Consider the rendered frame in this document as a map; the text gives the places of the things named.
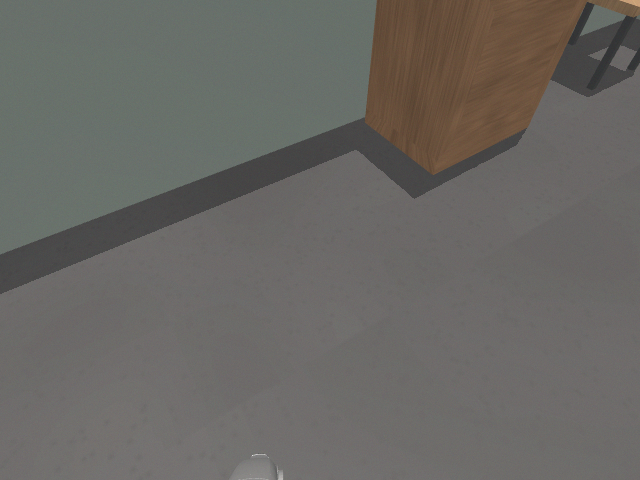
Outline chair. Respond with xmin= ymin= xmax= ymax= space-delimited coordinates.
xmin=568 ymin=0 xmax=640 ymax=90

